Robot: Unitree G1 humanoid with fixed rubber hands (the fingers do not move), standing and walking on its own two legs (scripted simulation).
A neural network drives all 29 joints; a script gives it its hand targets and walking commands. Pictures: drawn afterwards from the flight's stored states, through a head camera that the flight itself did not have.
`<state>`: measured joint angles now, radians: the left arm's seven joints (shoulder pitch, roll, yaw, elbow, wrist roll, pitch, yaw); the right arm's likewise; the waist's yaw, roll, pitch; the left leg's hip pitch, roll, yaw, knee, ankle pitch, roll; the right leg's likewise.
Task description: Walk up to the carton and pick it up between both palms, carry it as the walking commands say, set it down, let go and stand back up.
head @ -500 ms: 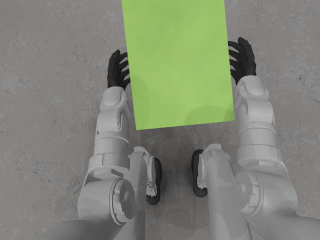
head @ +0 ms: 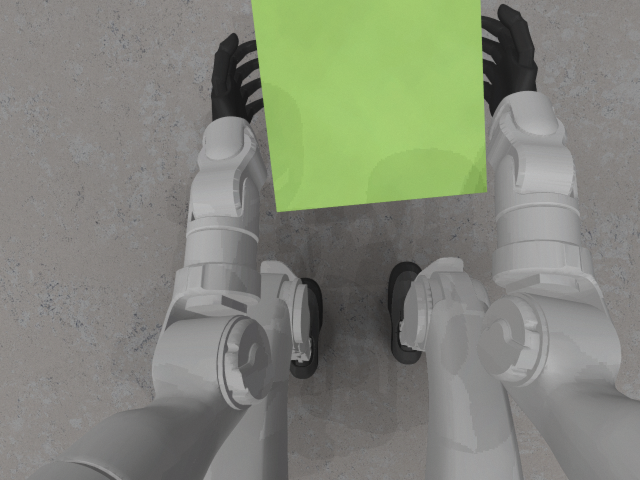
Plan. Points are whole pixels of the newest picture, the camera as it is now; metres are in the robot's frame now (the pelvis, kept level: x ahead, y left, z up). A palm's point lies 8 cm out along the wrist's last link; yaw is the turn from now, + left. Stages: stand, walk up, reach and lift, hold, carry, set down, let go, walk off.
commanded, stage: set down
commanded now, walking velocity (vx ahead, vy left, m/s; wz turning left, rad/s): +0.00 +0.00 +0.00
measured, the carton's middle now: (363, 76) +0.54 -0.02 -0.19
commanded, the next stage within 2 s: none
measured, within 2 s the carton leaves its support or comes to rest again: rests again in 1.44 s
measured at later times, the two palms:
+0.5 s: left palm (253, 120) +0.50 +0.12 -0.24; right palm (473, 91) +0.52 -0.17 -0.23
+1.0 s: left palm (263, 97) +0.54 +0.11 -0.25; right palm (475, 80) +0.55 -0.18 -0.25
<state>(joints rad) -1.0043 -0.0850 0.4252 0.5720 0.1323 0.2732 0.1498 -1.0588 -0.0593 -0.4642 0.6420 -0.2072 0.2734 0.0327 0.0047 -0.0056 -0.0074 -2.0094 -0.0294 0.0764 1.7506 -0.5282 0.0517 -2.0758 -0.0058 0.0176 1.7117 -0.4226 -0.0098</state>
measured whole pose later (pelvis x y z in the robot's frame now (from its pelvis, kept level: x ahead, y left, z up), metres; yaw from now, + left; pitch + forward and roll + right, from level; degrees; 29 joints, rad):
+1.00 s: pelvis -0.02 +0.00 -0.10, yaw +1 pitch +33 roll +2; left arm -1.48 0.14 0.25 0.87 -0.07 0.20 0.24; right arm -1.51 -0.33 -0.28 0.94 -0.01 0.21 -0.04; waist 0.00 0.02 0.47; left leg -2.12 -0.05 0.08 2.12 -0.58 0.05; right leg -2.19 0.00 0.02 2.08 -0.46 -0.01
